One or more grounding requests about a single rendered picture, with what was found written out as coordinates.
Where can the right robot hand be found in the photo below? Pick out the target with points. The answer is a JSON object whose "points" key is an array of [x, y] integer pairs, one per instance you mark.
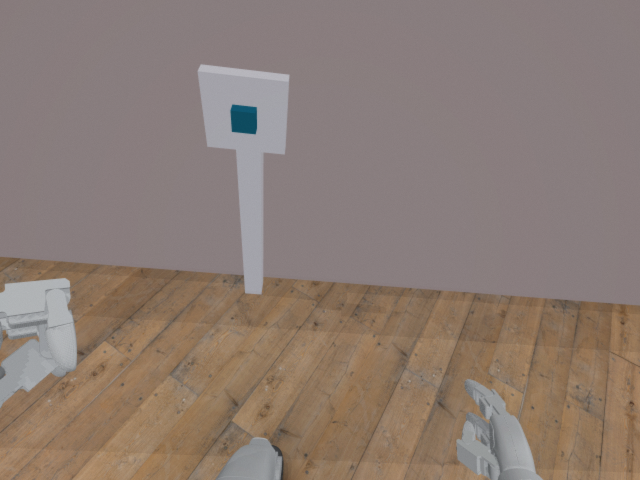
{"points": [[503, 443]]}

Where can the left robot hand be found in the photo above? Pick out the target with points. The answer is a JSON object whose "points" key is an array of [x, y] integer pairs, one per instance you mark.
{"points": [[30, 309]]}

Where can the button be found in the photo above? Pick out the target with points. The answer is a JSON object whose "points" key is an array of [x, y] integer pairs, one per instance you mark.
{"points": [[244, 119]]}

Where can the robot left shin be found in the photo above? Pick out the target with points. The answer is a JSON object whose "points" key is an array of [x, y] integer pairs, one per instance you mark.
{"points": [[261, 441]]}

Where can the panel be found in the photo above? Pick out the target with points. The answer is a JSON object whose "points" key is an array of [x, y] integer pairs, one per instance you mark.
{"points": [[220, 88]]}

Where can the left robot thigh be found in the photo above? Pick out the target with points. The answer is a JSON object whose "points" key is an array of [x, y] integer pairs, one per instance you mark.
{"points": [[252, 462]]}

